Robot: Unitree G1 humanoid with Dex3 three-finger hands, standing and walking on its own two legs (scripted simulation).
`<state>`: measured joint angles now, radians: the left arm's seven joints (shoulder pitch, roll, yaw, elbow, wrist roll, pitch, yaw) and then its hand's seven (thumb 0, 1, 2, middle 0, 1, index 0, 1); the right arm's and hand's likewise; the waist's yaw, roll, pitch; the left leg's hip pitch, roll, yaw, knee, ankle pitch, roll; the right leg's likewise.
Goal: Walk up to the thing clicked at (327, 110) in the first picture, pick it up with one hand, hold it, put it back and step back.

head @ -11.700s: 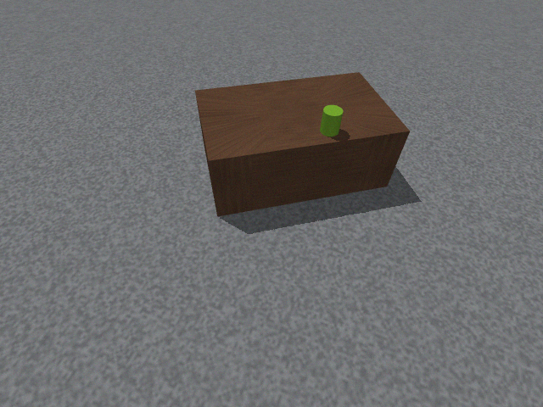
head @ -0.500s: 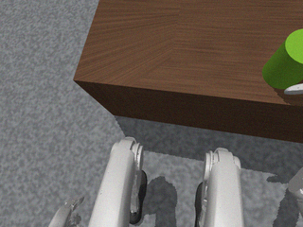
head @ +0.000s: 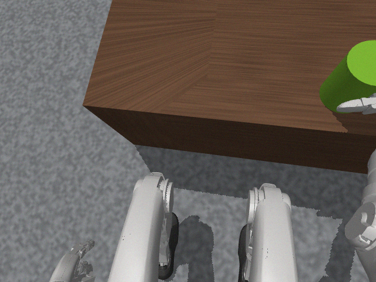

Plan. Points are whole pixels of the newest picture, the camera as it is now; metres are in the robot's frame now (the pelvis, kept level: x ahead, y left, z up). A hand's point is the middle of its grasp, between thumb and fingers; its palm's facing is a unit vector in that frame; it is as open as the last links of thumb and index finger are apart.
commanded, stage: rest palm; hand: right
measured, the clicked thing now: (356, 80) +0.50 -0.27 -0.01
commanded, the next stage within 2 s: close in 0.02 s
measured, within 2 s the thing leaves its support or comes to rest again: leaves its support in 1.28 s
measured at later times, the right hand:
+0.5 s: hand out of the picture +0.51 -0.29 +0.02, palm faces +0.28 +0.96 -0.03, open 16.4 cm
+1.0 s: hand out of the picture +0.51 -0.28 +0.02, palm faces +0.30 +0.95 -0.03, open 11.3 cm
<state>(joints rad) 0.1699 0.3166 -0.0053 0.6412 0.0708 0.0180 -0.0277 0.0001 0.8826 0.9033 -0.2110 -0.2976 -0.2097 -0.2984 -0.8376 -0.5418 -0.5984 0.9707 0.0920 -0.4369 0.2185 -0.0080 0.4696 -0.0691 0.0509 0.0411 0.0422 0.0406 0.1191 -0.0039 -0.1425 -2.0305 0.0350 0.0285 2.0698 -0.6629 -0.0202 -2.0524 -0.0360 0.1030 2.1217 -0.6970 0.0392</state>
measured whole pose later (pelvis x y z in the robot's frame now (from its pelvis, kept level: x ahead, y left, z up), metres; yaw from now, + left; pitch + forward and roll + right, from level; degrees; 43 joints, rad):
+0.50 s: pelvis -0.01 -0.01 -0.01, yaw +0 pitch +35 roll +4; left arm 0.18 0.31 -0.01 0.66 0.08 0.04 -0.02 0.00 0.89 0.90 -0.22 -0.30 -0.21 -0.30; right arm -0.91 -0.58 -0.56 1.03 0.06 -0.44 0.18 -0.01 0.53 -0.10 0.29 0.17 0.28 0.17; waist 0.14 0.00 -0.13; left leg -2.06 0.04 0.02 2.09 -0.65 -0.03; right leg -2.09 -0.03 0.10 2.15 -0.68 0.03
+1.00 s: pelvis +0.00 +0.00 +0.00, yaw +0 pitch +36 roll +4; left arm 0.18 0.32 0.00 0.66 0.07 0.04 -0.02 0.00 0.90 0.90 -0.21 -0.30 -0.21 -0.29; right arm -0.87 -0.56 -0.57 1.00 0.07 -0.44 0.15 -0.01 0.39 -0.53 0.81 0.72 0.80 0.72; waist 0.14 -0.01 -0.14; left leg -2.03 0.04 0.02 2.05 -0.65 -0.03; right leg -2.05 -0.03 0.10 2.11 -0.68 0.03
